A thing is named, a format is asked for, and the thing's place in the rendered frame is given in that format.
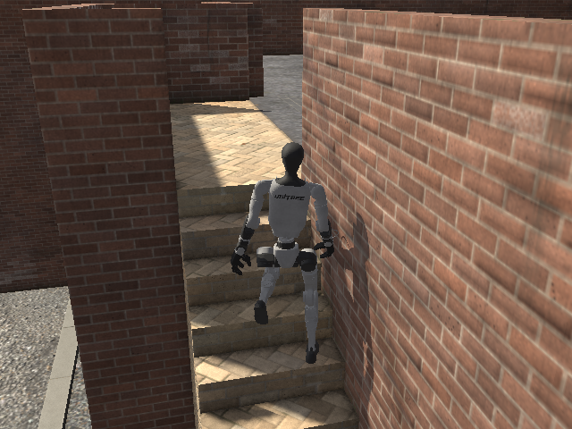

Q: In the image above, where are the stairs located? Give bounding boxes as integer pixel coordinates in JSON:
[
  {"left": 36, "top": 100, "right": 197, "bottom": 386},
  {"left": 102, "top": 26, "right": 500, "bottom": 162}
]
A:
[{"left": 177, "top": 184, "right": 359, "bottom": 429}]

